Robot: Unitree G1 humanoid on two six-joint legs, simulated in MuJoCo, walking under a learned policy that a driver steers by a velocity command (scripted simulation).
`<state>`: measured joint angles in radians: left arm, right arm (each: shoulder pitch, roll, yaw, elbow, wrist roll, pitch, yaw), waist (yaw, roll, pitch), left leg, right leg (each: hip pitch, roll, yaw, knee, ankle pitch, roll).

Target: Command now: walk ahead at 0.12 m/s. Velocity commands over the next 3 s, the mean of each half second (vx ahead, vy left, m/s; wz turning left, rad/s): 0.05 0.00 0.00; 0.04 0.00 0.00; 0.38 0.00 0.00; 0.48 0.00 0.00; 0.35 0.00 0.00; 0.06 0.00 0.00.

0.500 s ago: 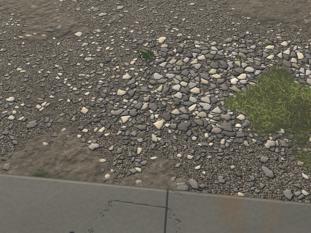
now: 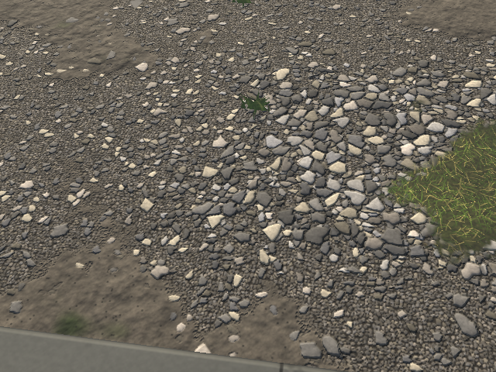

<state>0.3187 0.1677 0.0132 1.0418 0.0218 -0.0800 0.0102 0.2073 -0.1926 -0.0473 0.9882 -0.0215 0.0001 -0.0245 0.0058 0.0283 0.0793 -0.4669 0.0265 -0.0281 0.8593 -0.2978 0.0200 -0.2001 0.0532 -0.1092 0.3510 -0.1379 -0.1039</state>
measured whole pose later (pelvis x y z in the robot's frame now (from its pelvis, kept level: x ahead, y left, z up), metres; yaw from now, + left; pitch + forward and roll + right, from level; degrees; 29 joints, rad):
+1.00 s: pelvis +0.05 +0.03 +0.00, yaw +0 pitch -1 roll +0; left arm 0.39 0.12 0.00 1.14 0.01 0.00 0.04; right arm 0.36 -0.12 0.01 1.15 -0.02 0.01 -0.03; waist 0.01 0.00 -0.02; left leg -0.22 -0.02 0.02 0.52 -0.39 0.06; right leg -0.17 0.04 -0.07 0.45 -0.34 -0.07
